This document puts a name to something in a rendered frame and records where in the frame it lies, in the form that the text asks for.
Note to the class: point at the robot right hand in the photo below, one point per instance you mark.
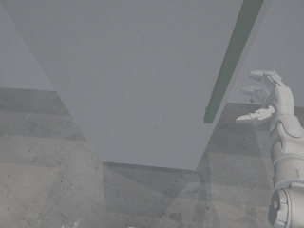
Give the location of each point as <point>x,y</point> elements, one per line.
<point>280,100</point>

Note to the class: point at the fridge door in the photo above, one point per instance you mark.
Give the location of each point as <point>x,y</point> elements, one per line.
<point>136,75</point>

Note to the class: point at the robot left hand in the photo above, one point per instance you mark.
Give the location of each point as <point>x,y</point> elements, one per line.
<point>72,224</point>

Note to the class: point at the robot right upper arm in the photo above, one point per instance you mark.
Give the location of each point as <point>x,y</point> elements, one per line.
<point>286,209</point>

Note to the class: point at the robot right forearm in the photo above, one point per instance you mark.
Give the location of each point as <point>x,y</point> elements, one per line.
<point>287,152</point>

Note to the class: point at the handle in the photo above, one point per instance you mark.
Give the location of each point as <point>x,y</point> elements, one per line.
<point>243,27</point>

